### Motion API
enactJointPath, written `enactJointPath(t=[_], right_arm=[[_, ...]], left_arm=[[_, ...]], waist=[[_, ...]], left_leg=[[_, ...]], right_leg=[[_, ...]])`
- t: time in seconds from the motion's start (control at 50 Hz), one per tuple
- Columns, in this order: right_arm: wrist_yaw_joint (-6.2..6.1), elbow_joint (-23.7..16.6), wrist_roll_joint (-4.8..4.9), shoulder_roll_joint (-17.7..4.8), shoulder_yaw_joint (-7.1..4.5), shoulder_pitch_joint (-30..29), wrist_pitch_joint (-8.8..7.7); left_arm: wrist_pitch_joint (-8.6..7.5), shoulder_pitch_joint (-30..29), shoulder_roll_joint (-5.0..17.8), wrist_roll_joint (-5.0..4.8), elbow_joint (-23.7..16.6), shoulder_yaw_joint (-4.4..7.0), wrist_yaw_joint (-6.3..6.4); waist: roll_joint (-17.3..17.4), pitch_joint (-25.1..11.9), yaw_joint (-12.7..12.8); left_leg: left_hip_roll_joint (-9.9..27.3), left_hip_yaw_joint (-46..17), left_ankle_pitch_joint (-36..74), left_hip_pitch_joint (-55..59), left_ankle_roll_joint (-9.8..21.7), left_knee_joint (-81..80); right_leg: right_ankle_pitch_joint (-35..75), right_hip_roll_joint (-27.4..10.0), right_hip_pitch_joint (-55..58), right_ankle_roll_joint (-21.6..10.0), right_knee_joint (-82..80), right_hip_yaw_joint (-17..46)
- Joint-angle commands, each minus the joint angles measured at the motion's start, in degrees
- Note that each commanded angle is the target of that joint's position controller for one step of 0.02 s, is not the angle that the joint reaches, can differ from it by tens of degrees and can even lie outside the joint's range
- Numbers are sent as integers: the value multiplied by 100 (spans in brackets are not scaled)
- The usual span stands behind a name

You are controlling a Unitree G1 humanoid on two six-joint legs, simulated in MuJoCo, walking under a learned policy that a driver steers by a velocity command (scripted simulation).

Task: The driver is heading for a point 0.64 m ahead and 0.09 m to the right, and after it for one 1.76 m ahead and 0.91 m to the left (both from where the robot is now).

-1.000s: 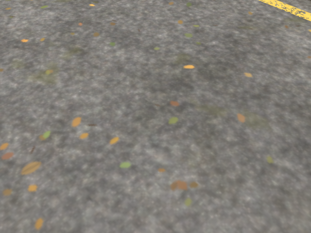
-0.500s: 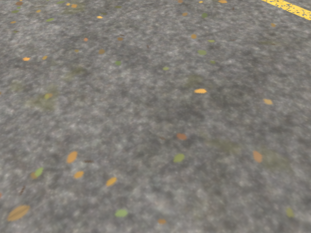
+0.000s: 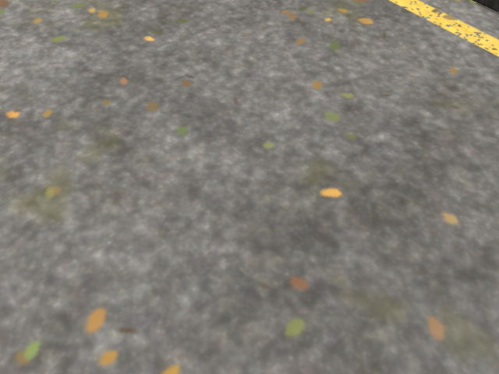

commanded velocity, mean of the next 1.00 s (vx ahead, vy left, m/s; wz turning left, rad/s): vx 0.50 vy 0.00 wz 0.06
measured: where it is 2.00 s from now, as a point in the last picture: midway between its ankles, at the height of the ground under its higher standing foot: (211, 194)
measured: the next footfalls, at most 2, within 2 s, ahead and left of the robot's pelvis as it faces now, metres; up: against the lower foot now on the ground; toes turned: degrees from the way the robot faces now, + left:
right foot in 0.44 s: +0.42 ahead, -0.15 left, +0.00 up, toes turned -3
left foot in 1.02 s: +0.72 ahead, +0.09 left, +0.00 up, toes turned +9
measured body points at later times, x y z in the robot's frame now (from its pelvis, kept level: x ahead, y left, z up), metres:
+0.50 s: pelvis +0.27 -0.06 -0.01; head +0.31 -0.07 +0.44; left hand +0.46 +0.19 -0.11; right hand +0.24 -0.32 -0.16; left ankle +0.09 +0.08 -0.68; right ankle +0.38 -0.15 -0.73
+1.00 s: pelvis +0.55 -0.03 -0.01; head +0.57 -0.02 +0.44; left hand +0.50 +0.24 -0.15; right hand +0.76 -0.24 -0.11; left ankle +0.68 +0.09 -0.73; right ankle +0.38 -0.15 -0.73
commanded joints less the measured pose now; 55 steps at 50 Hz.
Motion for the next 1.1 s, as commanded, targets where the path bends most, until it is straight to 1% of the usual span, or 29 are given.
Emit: enactJointPath(t=[0.02, 0.04, 0.1, 0.22, 0.32, 0.38, 0.4, 0.42, 0.44, 0.46, 0.48, 0.5, 0.52, 0.54, 0.58, 0.62, 0.68, 0.74, 0.8, 0.9, 0.94, 0.96, 0.98, 1.0, 1.02, 1.04, 1.06, 1.08, 1.1], right_arm=[[18, -133, -74, -418, -68, 203, -81], [4, -68, -55, -466, -78, 297, -92], [-104, 72, -45, -719, -135, 590, -90], [-227, 266, 22, -781, -120, 1114, 3], [-247, 518, 62, -843, -152, 1566, 110], [-283, 564, 87, -937, -208, 1490, 184], [-288, 537, 90, -994, -227, 1363, 202], [-289, 502, 96, -988, -221, 1204, 229], [-286, 438, 60, -833, -158, 1152, 240], [-251, 313, -18, -361, -6, 1614, 176], [-204, 395, 36, -61, 103, 1829, 32], [-172, 312, 183, -671, -55, 1378, -87], [-169, 150, 267, -810, -83, 877, -143], [-205, 115, 214, -754, -98, 638, -135], [-252, 169, 111, -582, -149, 774, 23], [-273, 208, 95, -382, -142, 884, 145], [-295, 5, 29, -442, -180, 296, 192], [-249, -146, 15, -366, -170, -236, 159], [-173, -256, 74, -269, -107, -709, 144], [-6, -583, 141, -276, -46, -1332, 147], [76, -695, 140, -341, -54, -1353, 134], [105, -711, 129, -418, -86, -1216, 131], [116, -677, 110, -540, -153, -919, 138], [114, -506, 102, -725, -279, -193, 148], [64, -253, 109, -1100, -471, 769, 168], [-25, -189, 84, -1757, -641, 1503, 197], [-6, -215, 119, -1646, -547, 1518, 174], [-19, -229, 81, -1234, -434, 1380, 156], [-37, -338, 72, -987, -373, 1012, 132]], left_arm=[[6, 138, 411, 26, -343, 160, 51], [65, 183, 322, 28, -329, 157, 60], [135, -361, 363, 92, -530, 192, 88], [73, -1509, 206, 87, -855, 137, -3], [12, -2277, 209, 22, -1140, 71, -161], [-47, -2193, 354, 7, -1213, 98, -254], [-61, -1885, 477, 13, -1145, 153, -257], [-67, -1231, 645, 33, -952, 255, -240], [-62, -190, 957, 58, -633, 403, -196], [-48, 729, 1512, 181, -467, 538, -149], [-18, 878, 1375, 110, -393, 477, -167], [-26, 532, 980, 71, -449, 341, -171], [-24, 27, 764, 85, -575, 273, -154], [-35, -400, 621, 129, -632, 217, -174], [-75, -698, 384, 203, -625, 144, -212], [-104, -558, 460, 176, -517, 163, -202], [-101, -264, 685, 178, -383, 213, -97], [-50, -32, 696, 146, -289, 202, -20], [-45, 170, 774, 133, -182, 218, 22], [44, 500, 789, 121, 66, 258, 51], [104, 399, 858, 99, 59, 294, 77], [129, 275, 932, 89, 15, 315, 92], [160, 176, 1014, 81, -30, 338, 112], [212, 48, 1028, 80, -82, 336, 137], [230, 55, 955, 117, -185, 291, 173], [121, 413, 490, 255, -421, 121, 117], [-117, 417, 232, 198, -494, -4, 22], [-301, -110, 701, -25, -605, 120, -55], [-383, -496, 783, -97, -720, 126, -62]], waist=[[565, -455, 55], [567, -374, 95], [421, -86, 36], [451, 134, -294], [462, 378, -526], [585, 282, -330], [668, 84, -133], [675, -303, 240], [526, -964, 658], [-512, -1935, 661], [-1464, -2508, 577], [-996, -1890, 610], [-679, -1196, 494], [-214, -717, 299], [-295, -421, -50], [-282, -297, -153], [-147, -43, -78], [-184, 49, 51], [-205, 147, 221], [-143, 387, 405], [-211, 357, 324], [-294, 227, 207], [-399, -35, 24], [-364, -442, -386], [-125, -971, -768], [1093, -1699, -691], [1548, -2281, -526], [1150, -1784, -670], [778, -1192, -588]], left_leg=[[1503, -1823, 557, 1204, 926, -1707], [1458, -1635, 690, 1057, 969, -1822], [1462, -1347, 1023, 1069, 1023, -2045], [1241, -806, 1061, 1443, 753, -2120], [1539, -801, 1089, 2271, 749, -1824], [1741, -836, 1790, 2633, 629, -1401], [1708, -777, 2594, 2629, 560, -1076], [1515, -595, 3497, 2497, 447, -347], [1187, -365, 3434, 1849, 267, 885], [521, -70, 1376, -206, -85, 3130], [-188, -610, -2295, -1575, -231, 4518], [199, -1090, -2237, -2156, -95, 5065], [502, -912, -1758, -2294, -5, 5004], [763, -780, -1262, -2070, -11, 4621], [1035, -814, -800, -1405, -27, 4044], [1077, -743, -627, -1277, -99, 3718], [1124, -725, 133, -1864, -261, 2891], [1037, -642, 1011, -1981, -326, 1920], [881, -460, 1548, -1825, -289, 1165], [738, -468, 1093, -2148, -59, 655], [639, -342, 610, -2014, 90, 563], [496, -178, 343, -1654, 184, 550], [281, 32, 122, -1089, 284, 581], [14, 219, 200, -97, 418, 417], [58, -160, 354, 1426, 637, 354], [1476, -2689, 73, 3589, 1486, 187], [2247, -5141, -579, 4487, 2111, -960], [2010, -4484, -709, 4201, 1739, -1046], [1769, -3616, -368, 3436, 1493, -1043]], right_leg=[[621, -631, -1120, -33, -39, 269], [672, -656, -1099, 2, -190, 217], [1313, -724, -1657, 172, -906, 166], [2757, -493, -1765, 246, -2791, -71], [2460, -321, -1907, 155, -3571, -166], [1878, -192, -1518, -60, -3839, -222], [1719, -35, -970, -154, -3895, -345], [1763, 174, -18, -287, -4013, -523], [1931, 57, 1528, -499, -3900, -366], [1670, -1415, 3876, -1215, -3879, 1699], [931, -2159, 4709, -1745, -4863, 3921], [515, -1945, 4212, -1449, -5026, 3514], [742, -1747, 3362, -1225, -5122, 2649], [1211, -1517, 2443, -1110, -5341, 2016], [1609, -1178, 1472, -973, -5702, 1342], [1843, -1085, 1150, -1052, -5952, 1015], [2128, -1087, 1253, -1088, -6156, 754], [2234, -935, 1420, -928, -6197, 413], [2144, -907, 1630, -792, -6260, 6], [2432, -1290, 2643, -691, -5977, -351], [3075, -1407, 2920, -587, -5650, -496], [3943, -1406, 2951, -517, -5345, -611], [5020, -1370, 2951, -438, -4853, -731], [5769, -1198, 2763, -293, -3884, -957], [5356, -934, 1906, -80, -2509, -1112], [2659, -208, -345, 299, -248, -1147], [-1056, 631, -1788, 400, 998, -131], [-810, 210, -2397, 223, 1284, 415], [-306, -62, -2460, 106, 1009, 317]])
